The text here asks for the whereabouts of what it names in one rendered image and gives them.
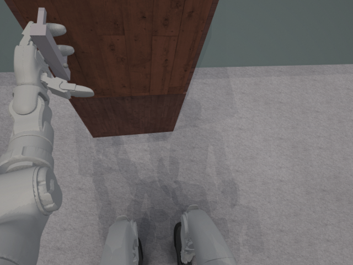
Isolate robot right foot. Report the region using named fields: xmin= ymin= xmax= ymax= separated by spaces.
xmin=174 ymin=222 xmax=192 ymax=265

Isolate robot left upper arm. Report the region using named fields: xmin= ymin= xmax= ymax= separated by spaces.
xmin=0 ymin=166 xmax=62 ymax=265

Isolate robot left forearm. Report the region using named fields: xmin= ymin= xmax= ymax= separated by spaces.
xmin=0 ymin=84 xmax=54 ymax=174

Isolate handle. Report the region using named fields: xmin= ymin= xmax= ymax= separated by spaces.
xmin=30 ymin=8 xmax=71 ymax=81

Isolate left robot hand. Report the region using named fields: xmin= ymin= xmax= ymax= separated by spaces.
xmin=14 ymin=21 xmax=94 ymax=99

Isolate cupboard door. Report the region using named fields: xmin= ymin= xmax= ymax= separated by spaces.
xmin=12 ymin=0 xmax=213 ymax=99

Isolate robot right thigh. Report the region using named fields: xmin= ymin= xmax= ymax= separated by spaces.
xmin=181 ymin=209 xmax=237 ymax=265

